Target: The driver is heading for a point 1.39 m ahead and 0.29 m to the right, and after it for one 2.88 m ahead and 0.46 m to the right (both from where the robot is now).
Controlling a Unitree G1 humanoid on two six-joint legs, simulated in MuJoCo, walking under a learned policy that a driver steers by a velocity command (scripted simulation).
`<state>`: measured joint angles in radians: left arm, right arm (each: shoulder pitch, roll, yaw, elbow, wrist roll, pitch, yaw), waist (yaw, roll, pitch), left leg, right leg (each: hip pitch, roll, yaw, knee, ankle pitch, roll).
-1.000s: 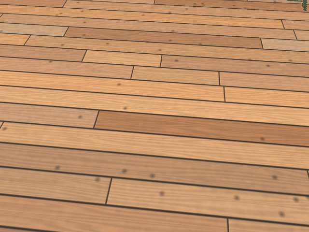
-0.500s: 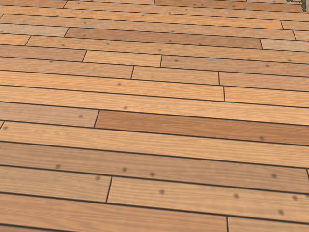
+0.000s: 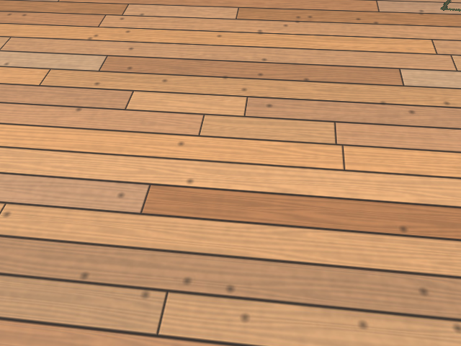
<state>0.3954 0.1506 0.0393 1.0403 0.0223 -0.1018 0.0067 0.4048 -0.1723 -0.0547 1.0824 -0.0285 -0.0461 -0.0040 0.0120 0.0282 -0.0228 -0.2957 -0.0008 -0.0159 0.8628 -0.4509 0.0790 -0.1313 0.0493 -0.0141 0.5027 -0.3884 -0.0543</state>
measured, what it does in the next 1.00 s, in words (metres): walks ahead, turning right: left foot, then right foot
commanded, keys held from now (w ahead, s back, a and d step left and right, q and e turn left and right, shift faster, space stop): w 0.40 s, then w+e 0.60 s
